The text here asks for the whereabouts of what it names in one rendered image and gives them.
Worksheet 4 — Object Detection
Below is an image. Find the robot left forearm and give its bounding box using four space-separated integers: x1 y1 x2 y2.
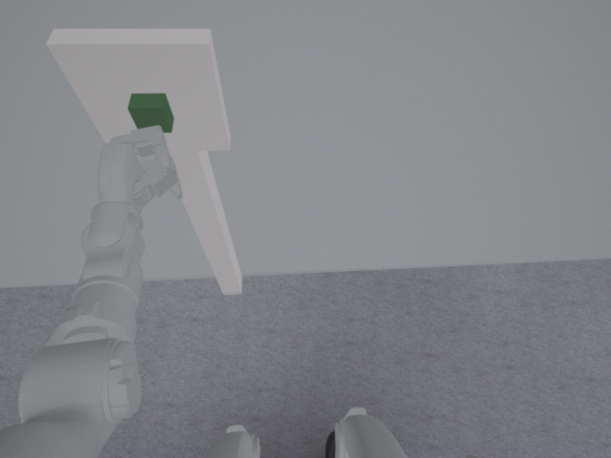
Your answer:
18 201 145 424

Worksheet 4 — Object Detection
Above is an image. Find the panel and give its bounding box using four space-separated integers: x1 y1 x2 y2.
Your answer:
46 29 242 295

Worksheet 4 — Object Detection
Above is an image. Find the left robot thigh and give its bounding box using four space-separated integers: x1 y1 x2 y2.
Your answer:
203 431 261 458

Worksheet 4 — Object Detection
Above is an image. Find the right robot thigh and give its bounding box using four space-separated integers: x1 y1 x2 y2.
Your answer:
335 415 408 458

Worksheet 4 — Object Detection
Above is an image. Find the left robot upper arm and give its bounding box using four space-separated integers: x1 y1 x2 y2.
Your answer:
0 338 142 458

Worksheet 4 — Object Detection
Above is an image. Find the button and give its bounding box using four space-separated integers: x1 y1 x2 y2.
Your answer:
128 94 174 133

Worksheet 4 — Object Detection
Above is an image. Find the robot thigh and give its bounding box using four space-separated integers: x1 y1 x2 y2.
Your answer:
203 431 261 458
335 415 408 458

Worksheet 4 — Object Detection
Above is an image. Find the robot left hand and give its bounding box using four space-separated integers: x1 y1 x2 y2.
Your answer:
97 125 182 214

